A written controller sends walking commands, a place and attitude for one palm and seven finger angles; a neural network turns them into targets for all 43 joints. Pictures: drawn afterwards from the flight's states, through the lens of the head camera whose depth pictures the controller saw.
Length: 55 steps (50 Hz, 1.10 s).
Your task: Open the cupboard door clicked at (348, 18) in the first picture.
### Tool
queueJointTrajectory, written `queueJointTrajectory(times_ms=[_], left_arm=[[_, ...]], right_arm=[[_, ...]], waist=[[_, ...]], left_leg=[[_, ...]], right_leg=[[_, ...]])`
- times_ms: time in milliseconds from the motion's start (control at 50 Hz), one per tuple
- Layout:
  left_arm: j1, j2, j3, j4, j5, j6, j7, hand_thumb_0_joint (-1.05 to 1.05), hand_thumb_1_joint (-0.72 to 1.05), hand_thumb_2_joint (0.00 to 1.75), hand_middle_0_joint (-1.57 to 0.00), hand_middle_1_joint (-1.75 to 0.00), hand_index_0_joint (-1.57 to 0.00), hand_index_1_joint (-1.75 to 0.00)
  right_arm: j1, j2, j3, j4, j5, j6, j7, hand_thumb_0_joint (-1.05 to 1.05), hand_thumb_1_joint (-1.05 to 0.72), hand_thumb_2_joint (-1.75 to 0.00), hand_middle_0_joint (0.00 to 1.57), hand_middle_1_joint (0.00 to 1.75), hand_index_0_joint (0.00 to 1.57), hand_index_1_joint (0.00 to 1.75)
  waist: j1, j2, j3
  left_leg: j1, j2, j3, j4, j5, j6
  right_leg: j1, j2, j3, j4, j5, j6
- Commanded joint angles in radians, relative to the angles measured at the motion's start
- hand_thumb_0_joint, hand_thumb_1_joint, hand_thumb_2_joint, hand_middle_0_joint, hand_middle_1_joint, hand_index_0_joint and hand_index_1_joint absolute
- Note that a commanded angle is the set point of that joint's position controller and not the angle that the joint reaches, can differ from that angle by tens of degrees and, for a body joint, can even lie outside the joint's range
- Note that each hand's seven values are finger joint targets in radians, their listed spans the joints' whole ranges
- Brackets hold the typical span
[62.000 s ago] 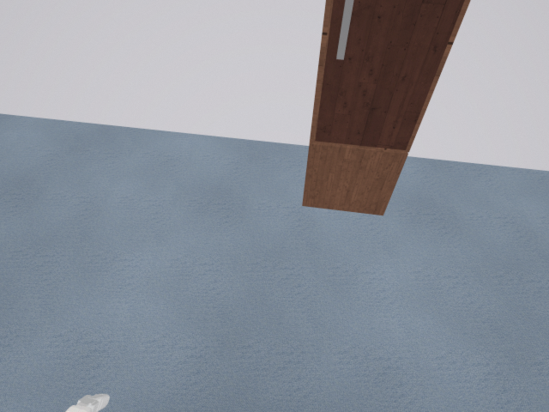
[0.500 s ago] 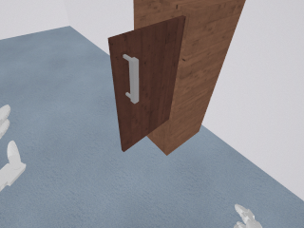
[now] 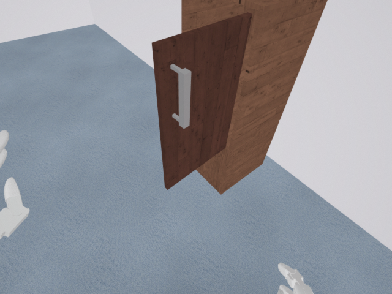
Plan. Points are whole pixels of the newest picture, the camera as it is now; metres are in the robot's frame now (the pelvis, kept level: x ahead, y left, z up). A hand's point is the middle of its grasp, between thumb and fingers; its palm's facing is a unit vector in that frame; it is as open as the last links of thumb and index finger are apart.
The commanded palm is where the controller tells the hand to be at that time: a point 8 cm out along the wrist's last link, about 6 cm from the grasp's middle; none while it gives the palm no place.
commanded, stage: let the arm hang, fingers relaxed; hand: left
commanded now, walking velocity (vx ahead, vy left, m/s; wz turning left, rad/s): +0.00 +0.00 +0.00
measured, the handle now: (179, 97) +0.58 +0.08 +0.09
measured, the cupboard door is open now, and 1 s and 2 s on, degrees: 94 94 94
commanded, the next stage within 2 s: look to check the result in 1.20 s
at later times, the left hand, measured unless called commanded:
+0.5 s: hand out of the picture +0.02 +0.16 -0.18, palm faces +0.07 -0.98 -0.20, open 6.9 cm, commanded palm none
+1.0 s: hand out of the picture -0.01 +0.12 -0.18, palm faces +0.08 -0.98 -0.17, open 7.4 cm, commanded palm none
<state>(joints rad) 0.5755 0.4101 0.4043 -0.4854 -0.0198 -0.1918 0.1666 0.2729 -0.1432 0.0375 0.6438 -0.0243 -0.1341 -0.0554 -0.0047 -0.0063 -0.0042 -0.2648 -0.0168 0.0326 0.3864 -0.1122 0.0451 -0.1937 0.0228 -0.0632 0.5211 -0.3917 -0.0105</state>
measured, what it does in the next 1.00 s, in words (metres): steps on the spot: right foot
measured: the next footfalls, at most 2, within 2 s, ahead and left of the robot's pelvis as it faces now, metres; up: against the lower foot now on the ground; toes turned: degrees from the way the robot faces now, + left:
right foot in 0.02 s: +0.02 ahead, -0.11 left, +0.00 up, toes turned -2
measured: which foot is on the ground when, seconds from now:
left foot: down 0.00-1.00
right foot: up 0.00-0.00, down 0.02-1.00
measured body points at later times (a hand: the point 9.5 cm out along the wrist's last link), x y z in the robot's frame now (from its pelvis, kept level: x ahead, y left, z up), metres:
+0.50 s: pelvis +0.01 -0.02 -0.01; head +0.04 -0.01 +0.44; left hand +0.02 +0.21 -0.17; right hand +0.04 -0.27 -0.15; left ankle +0.06 +0.09 -0.74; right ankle -0.02 -0.10 -0.74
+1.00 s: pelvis +0.02 -0.02 +0.00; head +0.02 -0.04 +0.45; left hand -0.01 +0.18 -0.16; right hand +0.00 -0.22 -0.17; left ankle +0.06 +0.09 -0.74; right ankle -0.02 -0.10 -0.74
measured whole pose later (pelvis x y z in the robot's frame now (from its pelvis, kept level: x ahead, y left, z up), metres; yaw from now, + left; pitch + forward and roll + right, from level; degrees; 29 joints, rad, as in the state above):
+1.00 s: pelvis +0.02 -0.02 +0.00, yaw +1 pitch -2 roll +0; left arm 0.31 0.08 0.00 1.15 0.00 -0.01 0.04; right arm 0.29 -0.12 0.00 1.16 -0.03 0.02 -0.04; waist -0.01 0.03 0.04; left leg -0.23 -0.02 0.01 0.42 -0.16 0.02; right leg -0.09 0.03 -0.07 0.42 -0.30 -0.05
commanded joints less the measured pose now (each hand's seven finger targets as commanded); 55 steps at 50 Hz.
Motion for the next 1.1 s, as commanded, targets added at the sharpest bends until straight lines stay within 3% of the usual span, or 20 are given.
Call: queueJointTrajectory(times_ms=[0,20,40,60,80,100,120,160,180,220,260,320,360,400,460,480,520,680,900,1080], left_arm=[[-0.067,0.171,0.107,-0.154,-0.019,-0.055,-0.001,0.0,0.9,0.9,-0.2,-0.3,-0.2,-0.3],[-0.086,0.198,0.14,-0.142,-0.029,-0.062,0.0,0.0,0.9,0.9,-0.2,-0.3,-0.2,-0.3],[-0.085,0.165,0.112,-0.125,-0.028,-0.055,-0.007,0.0,0.9,0.9,-0.2,-0.3,-0.2,-0.3],[-0.067,0.16,0.11,-0.126,-0.03,-0.047,-0.007,0.0,0.9,0.9,-0.2,-0.3,-0.2,-0.3],[-0.153,-0.035,-0.313,0.607,0.03,0.072,-0.128,0.0,0.9,0.9,-0.2,-0.3,-0.2,-0.3],[-0.156,-0.042,-0.274,0.64,0.057,0.159,-0.148,0.0,0.9,0.9,-0.2,-0.3,-0.2,-0.3],[-0.16,-0.066,-0.284,0.671,0.058,0.179,-0.152,0.0,0.9,0.9,-0.2,-0.3,-0.2,-0.3],[-0.205,-0.061,-0.296,0.768,0.058,0.187,-0.159,0.0,0.9,0.9,-0.2,-0.3,-0.2,-0.3],[-0.232,-0.048,-0.299,0.827,0.059,0.185,-0.157,0.0,0.9,0.9,-0.2,-0.3,-0.2,-0.3],[-0.292,-0.031,-0.312,0.96,0.053,0.186,-0.155,0.0,0.9,0.9,-0.2,-0.3,-0.2,-0.3],[-0.332,-0.04,-0.333,1.098,0.044,0.19,-0.15,0.0,0.9,0.9,-0.2,-0.3,-0.2,-0.3],[-0.324,-0.064,-0.36,1.285,0.032,0.19,-0.142,0.0,0.9,0.9,-0.2,-0.3,-0.2,-0.3],[-0.299,-0.078,-0.367,1.386,0.026,0.187,-0.142,0.0,0.9,0.9,-0.2,-0.3,-0.2,-0.3],[-0.274,-0.111,-0.356,1.447,0.029,0.183,-0.139,0.0,0.9,0.9,-0.2,-0.3,-0.2,-0.3],[-0.267,-0.117,-0.371,1.515,0.022,0.18,-0.139,0.0,0.9,0.9,-0.2,-0.3,-0.2,-0.3],[-0.262,-0.122,-0.373,1.534,0.023,0.178,-0.138,0.0,0.9,0.9,-0.2,-0.3,-0.2,-0.3],[-0.256,-0.134,-0.381,1.564,0.022,0.179,-0.135,0.0,0.9,0.9,-0.2,-0.3,-0.2,-0.3],[-0.184,-0.176,-0.391,1.629,0.02,0.181,-0.123,0.0,0.9,0.9,-0.2,-0.3,-0.2,-0.3],[-0.161,-0.21,-0.385,1.636,0.021,0.179,-0.117,0.0,0.9,0.9,-0.2,-0.3,-0.2,-0.3],[-0.167,-0.218,-0.377,1.629,0.021,0.176,-0.118,0.0,0.9,0.9,-0.2,-0.3,-0.2,-0.3]], right_arm=[[-0.141,-0.16,-0.065,-0.16,0.007,-0.028,-0.023,0.0,-0.9,-0.9,0.2,0.3,0.2,0.3],[-0.138,-0.167,-0.065,-0.152,0.003,-0.033,-0.025,0.0,-0.9,-0.9,0.2,0.3,0.2,0.3],[-0.129,-0.172,-0.075,-0.138,0.014,-0.036,-0.024,0.0,-0.9,-0.9,0.2,0.3,0.2,0.3],[-0.137,-0.181,-0.085,-0.15,0.023,-0.03,-0.023,0.0,-0.9,-0.9,0.2,0.3,0.2,0.3],[-0.166,-0.288,-0.116,0.089,0.041,-0.092,0.066,0.0,-0.9,-0.9,0.2,0.3,0.2,0.3],[-0.059,-0.287,-0.132,0.112,0.035,-0.002,0.069,0.0,-0.9,-0.9,0.2,0.3,0.2,0.3],[-0.046,-0.255,-0.12,0.11,0.025,0.032,0.062,0.0,-0.9,-0.9,0.2,0.3,0.2,0.3],[-0.083,-0.256,-0.098,0.095,0.011,0.067,0.053,0.0,-0.9,-0.9,0.2,0.3,0.2,0.3],[-0.089,-0.25,-0.095,0.096,0.005,0.076,0.053,0.0,-0.9,-0.9,0.2,0.3,0.2,0.3],[-0.117,-0.241,-0.086,0.126,-0.001,0.097,0.049,0.0,-0.9,-0.9,0.2,0.3,0.2,0.3],[-0.121,-0.217,-0.072,0.171,-0.007,0.117,0.046,0.0,-0.9,-0.9,0.2,0.3,0.2,0.3],[-0.098,-0.183,-0.05,0.246,-0.006,0.13,0.039,0.0,-0.9,-0.9,0.2,0.3,0.2,0.3],[-0.087,-0.172,-0.045,0.293,-0.001,0.132,0.032,0.0,-0.9,-0.9,0.2,0.3,0.2,0.3],[-0.062,-0.151,-0.051,0.323,-0.003,0.136,0.025,0.0,-0.9,-0.9,0.2,0.3,0.2,0.3],[-0.021,-0.137,-0.05,0.373,0.003,0.142,0.021,0.0,-0.9,-0.9,0.2,0.3,0.2,0.3],[-0.006,-0.138,-0.053,0.384,0.005,0.143,0.02,0.0,-0.9,-0.9,0.2,0.3,0.2,0.3],[0.019,-0.13,-0.051,0.413,0.007,0.146,0.017,0.0,-0.9,-0.9,0.2,0.3,0.2,0.3],[0.068,-0.091,-0.048,0.467,0.008,0.151,0.012,0.0,-0.9,-0.9,0.2,0.3,0.2,0.3],[0.089,-0.045,-0.046,0.494,0.004,0.145,0.012,0.0,-0.9,-0.9,0.2,0.3,0.2,0.3],[0.098,-0.042,-0.048,0.487,0.003,0.141,0.008,0.0,-0.9,-0.9,0.2,0.3,0.2,0.3]], waist=[[-0.011,0.055,-0.064],[-0.015,0.059,-0.08],[-0.007,-0.013,-0.1],[-0.001,-0.052,-0.088],[-0.055,-0.063,-0.05],[-0.041,-0.05,-0.084],[-0.029,-0.087,-0.104],[-0.012,-0.128,-0.071],[-0.007,-0.143,-0.09],[-0.007,-0.129,-0.06],[-0.008,-0.046,-0.028],[-0.001,0.112,-0.018],[0.004,0.167,-0.024],[0.004,0.174,-0.036],[-0.004,0.127,-0.017],[-0.005,0.072,-0.01],[-0.01,0.025,0.017],[-0.005,-0.029,0.065],[-0.003,-0.004,0.127],[-0.002,0.035,0.116]], left_leg=[[0.0,0.081,-0.089,0.003,-0.127,-0.051],[0.062,0.082,-0.093,0.017,-0.069,-0.058],[0.084,0.081,-0.096,0.016,-0.126,-0.048],[0.095,0.086,-0.091,0.046,-0.089,-0.031],[0.023,0.132,-0.101,0.254,0.132,-0.019],[0.055,0.126,-0.116,0.239,0.213,-0.018],[0.029,0.125,-0.132,0.238,0.194,0.001],[-0.041,0.131,-0.175,0.204,0.16,0.032],[-0.053,0.117,-0.172,0.196,0.18,0.028],[-0.052,0.089,-0.157,0.179,0.141,0.015],[-0.02,0.08,-0.144,0.14,0.13,0.002],[0.0,0.1,-0.167,0.048,0.157,0.001],[0.01,0.099,-0.172,0.015,0.108,0.0],[0.032,0.099,-0.159,0.02,0.09,-0.001],[0.057,0.098,-0.147,0.012,0.069,-0.006],[0.07,0.101,-0.144,0.016,0.075,-0.006],[0.08,0.101,-0.131,0.012,0.08,-0.006],[0.096,0.101,-0.117,-0.003,0.048,-0.001],[0.059,0.095,-0.116,-0.023,0.01,-0.001],[0.055,0.095,-0.119,-0.018,0.034,-0.004]], right_leg=[[0.073,-0.105,0.15,-0.259,0.163,-0.052],[0.018,-0.131,0.173,-0.243,0.197,-0.059],[-0.01,-0.113,0.166,-0.242,0.103,-0.039],[-0.027,-0.116,0.186,-0.252,0.107,-0.037],[-0.137,-0.179,0.072,-0.086,0.29,-0.062],[-0.152,-0.178,0.113,-0.04,0.375,-0.08],[-0.137,-0.15,0.088,-0.015,0.33,-0.077],[-0.112,-0.128,0.086,0.0,0.272,-0.064],[-0.064,-0.135,0.093,-0.003,0.296,-0.07],[-0.045,-0.166,0.12,-0.05,0.298,-0.086],[-0.034,-0.171,0.128,-0.085,0.297,-0.085],[0.033,-0.134,0.104,-0.098,0.283,-0.055],[0.066,-0.131,0.114,-0.137,0.242,-0.054],[0.087,-0.142,0.11,-0.173,0.266,-0.062],[0.075,-0.145,0.108,-0.203,0.257,-0.065],[0.068,-0.141,0.103,-0.215,0.26,-0.062],[0.057,-0.143,0.096,-0.224,0.273,-0.059],[0.014,-0.133,0.092,-0.241,0.182,-0.055],[-0.02,-0.127,0.1,-0.23,0.134,-0.056],[-0.002,-0.126,0.102,-0.228,0.164,-0.056]])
